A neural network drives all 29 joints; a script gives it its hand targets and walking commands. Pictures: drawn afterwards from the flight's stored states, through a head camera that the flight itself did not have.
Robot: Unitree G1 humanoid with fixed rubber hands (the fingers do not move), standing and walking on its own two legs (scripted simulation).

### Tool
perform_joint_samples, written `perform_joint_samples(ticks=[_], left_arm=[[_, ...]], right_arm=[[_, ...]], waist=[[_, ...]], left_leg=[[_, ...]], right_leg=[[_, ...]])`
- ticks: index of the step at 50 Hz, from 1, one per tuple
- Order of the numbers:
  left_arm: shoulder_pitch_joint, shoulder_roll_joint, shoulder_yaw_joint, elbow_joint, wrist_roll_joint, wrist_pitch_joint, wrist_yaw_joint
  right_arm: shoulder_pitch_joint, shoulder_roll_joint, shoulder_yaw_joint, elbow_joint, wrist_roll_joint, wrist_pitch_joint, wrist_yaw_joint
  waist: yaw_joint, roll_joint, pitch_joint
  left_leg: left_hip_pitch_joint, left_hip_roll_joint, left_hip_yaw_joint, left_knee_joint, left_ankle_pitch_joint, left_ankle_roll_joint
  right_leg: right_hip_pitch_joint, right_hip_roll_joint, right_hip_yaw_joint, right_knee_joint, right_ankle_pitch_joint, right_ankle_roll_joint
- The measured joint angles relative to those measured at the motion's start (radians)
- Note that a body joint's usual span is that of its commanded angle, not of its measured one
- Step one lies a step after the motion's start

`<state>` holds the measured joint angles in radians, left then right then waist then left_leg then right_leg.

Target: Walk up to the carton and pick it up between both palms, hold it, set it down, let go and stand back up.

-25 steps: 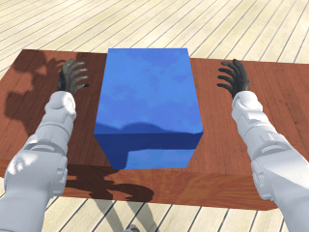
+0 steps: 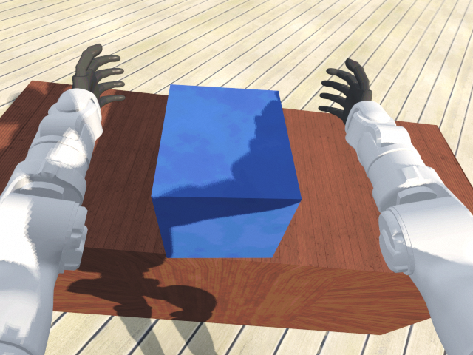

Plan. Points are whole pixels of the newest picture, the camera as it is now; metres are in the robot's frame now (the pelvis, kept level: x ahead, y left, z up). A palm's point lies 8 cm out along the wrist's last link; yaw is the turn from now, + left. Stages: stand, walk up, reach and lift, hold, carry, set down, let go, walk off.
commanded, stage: set down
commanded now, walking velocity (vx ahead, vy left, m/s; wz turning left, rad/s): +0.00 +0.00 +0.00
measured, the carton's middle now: (222, 173) +0.46 +0.05 +0.00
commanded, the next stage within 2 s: none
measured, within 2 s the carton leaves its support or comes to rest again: neither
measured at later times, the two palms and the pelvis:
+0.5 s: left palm (87, 103) +0.43 +0.27 +0.18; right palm (364, 126) +0.45 -0.17 +0.17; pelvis +0.01 +0.00 +0.01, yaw -1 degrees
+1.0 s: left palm (80, 157) +0.36 +0.27 +0.13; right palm (357, 173) +0.38 -0.16 +0.12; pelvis +0.00 +0.00 +0.01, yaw +0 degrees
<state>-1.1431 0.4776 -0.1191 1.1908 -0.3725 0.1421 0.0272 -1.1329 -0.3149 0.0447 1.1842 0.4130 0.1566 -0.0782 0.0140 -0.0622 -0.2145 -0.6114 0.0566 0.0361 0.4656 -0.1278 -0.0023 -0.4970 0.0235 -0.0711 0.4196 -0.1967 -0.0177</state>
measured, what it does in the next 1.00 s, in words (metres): stands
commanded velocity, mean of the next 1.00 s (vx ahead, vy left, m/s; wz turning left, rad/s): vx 0.00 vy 0.00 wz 0.00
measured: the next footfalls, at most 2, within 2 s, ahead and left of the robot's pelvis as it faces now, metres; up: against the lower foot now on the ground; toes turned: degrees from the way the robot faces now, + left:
none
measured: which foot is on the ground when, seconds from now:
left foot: down 0.00-1.00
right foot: down 0.00-1.00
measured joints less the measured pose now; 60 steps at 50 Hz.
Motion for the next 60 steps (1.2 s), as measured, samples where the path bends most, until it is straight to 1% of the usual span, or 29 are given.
perform_joint_samples(ticks=[4, 10, 14, 16, 18, 21, 25, 28, 33, 38, 42, 47, 51, 55, 60], left_arm=[[-0.011, 0.001, 0.001, -0.039, 0.010, 0.060, 0.010], [0.004, 0.008, 0.033, -0.103, 0.033, 0.139, 0.013], [0.032, 0.005, 0.056, -0.145, 0.043, 0.167, -0.002], [0.043, 0.005, 0.071, -0.145, 0.048, 0.171, -0.014], [0.062, 0.005, 0.086, -0.153, 0.058, 0.170, -0.024], [0.115, -0.002, 0.120, -0.201, 0.081, 0.166, -0.039], [0.225, -0.022, 0.176, -0.307, 0.132, 0.166, -0.062], [0.322, -0.043, 0.215, -0.385, 0.162, 0.168, -0.076], [0.473, -0.068, 0.246, -0.521, 0.165, 0.159, -0.065], [0.526, -0.069, 0.234, -0.573, 0.124, 0.154, -0.037], [0.528, -0.066, 0.228, -0.594, 0.112, 0.154, -0.032], [0.562, -0.087, 0.255, -0.641, 0.163, 0.166, -0.053], [0.621, -0.116, 0.269, -0.662, 0.196, 0.165, -0.068], [0.705, -0.139, 0.268, -0.680, 0.200, 0.129, -0.066], [0.816, -0.159, 0.251, -0.719, 0.178, 0.064, -0.050]], right_arm=[[-0.015, -0.026, -0.002, 0.000, 0.018, 0.039, 0.011], [-0.023, -0.058, 0.019, -0.045, 0.054, 0.084, 0.019], [-0.001, -0.073, 0.051, -0.085, 0.071, 0.103, 0.013], [0.017, -0.073, 0.066, -0.105, 0.073, 0.110, 0.006], [0.043, -0.068, 0.079, -0.131, 0.073, 0.110, -0.002], [0.104, -0.056, 0.092, -0.190, 0.069, 0.101, -0.016], [0.213, -0.027, 0.095, -0.278, 0.059, 0.079, -0.037], [0.308, 0.001, 0.080, -0.349, 0.038, 0.063, -0.055], [0.462, 0.048, 0.031, -0.491, -0.011, 0.046, -0.070], [0.531, 0.071, -0.011, -0.577, -0.060, 0.056, -0.063], [0.524, 0.077, -0.022, -0.591, -0.071, 0.064, -0.062], [0.533, 0.084, -0.006, -0.571, -0.060, 0.057, -0.065], [0.595, 0.091, -0.003, -0.564, -0.066, 0.039, -0.060], [0.702, 0.103, -0.015, -0.611, -0.088, 0.002, -0.049], [0.823, 0.119, -0.037, -0.675, -0.121, -0.053, -0.028]], waist=[[0.001, 0.000, 0.018], [0.009, 0.018, 0.046], [0.018, 0.033, 0.066], [0.019, 0.038, 0.077], [0.020, 0.041, 0.090], [0.023, 0.041, 0.106], [0.026, 0.038, 0.133], [0.027, 0.036, 0.159], [0.032, 0.032, 0.180], [0.038, 0.020, 0.169], [0.034, 0.012, 0.158], [0.025, 0.012, 0.160], [0.024, 0.020, 0.172], [0.029, 0.028, 0.188], [0.036, 0.033, 0.212]], left_leg=[[0.040, 0.001, 0.001, -0.007, -0.005, 0.001], [0.096, -0.001, 0.010, -0.026, -0.006, 0.003], [0.138, -0.004, 0.014, -0.045, -0.003, 0.004], [0.160, -0.007, 0.016, -0.057, 0.000, 0.004], [0.183, -0.009, 0.018, -0.069, 0.003, 0.003], [0.213, -0.010, 0.020, -0.086, 0.008, 0.001], [0.260, -0.010, 0.020, -0.106, 0.013, -0.003], [0.294, -0.010, 0.019, -0.116, 0.014, -0.005], [0.307, -0.007, 0.015, -0.111, 0.014, -0.008], [0.272, -0.006, 0.010, -0.093, 0.014, -0.009], [0.261, -0.006, 0.008, -0.085, 0.014, -0.008], [0.309, -0.011, 0.011, -0.093, 0.008, -0.005], [0.363, -0.017, 0.014, -0.099, -0.002, 0.000], [0.395, -0.023, 0.019, -0.100, -0.011, 0.004], [0.396, -0.026, 0.022, -0.090, -0.019, 0.006]], right_leg=[[0.046, 0.003, 0.003, -0.023, 0.006, 0.002], [0.100, 0.001, 0.014, -0.044, 0.009, 0.006], [0.137, -0.001, 0.019, -0.059, 0.011, 0.007], [0.155, -0.003, 0.021, -0.063, 0.011, 0.007], [0.174, -0.005, 0.023, -0.067, 0.010, 0.007], [0.199, -0.005, 0.027, -0.076, 0.011, 0.006], [0.244, -0.004, 0.029, -0.093, 0.014, 0.003], [0.279, -0.002, 0.029, -0.104, 0.017, 0.001], [0.293, 0.001, 0.027, -0.101, 0.016, -0.002], [0.255, 0.002, 0.024, -0.074, 0.011, -0.005], [0.244, 0.002, 0.024, -0.064, 0.008, -0.005], [0.295, -0.001, 0.029, -0.080, 0.008, -0.001], [0.352, -0.007, 0.034, -0.093, 0.003, 0.005], [0.381, -0.013, 0.040, -0.090, -0.007, 0.010], [0.378, -0.016, 0.045, -0.075, -0.017, 0.012]])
